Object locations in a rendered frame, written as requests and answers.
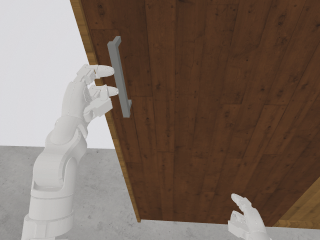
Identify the left robot forearm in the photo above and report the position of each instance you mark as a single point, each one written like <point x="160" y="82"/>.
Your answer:
<point x="51" y="212"/>

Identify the robot left hand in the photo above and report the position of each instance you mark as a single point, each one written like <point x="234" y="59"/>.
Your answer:
<point x="87" y="104"/>

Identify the wardrobe door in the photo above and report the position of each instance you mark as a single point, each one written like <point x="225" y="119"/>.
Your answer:
<point x="225" y="100"/>
<point x="307" y="207"/>

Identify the robot right hand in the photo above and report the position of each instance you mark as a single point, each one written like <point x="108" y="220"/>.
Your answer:
<point x="243" y="225"/>

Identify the handle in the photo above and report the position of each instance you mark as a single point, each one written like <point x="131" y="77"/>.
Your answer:
<point x="118" y="76"/>

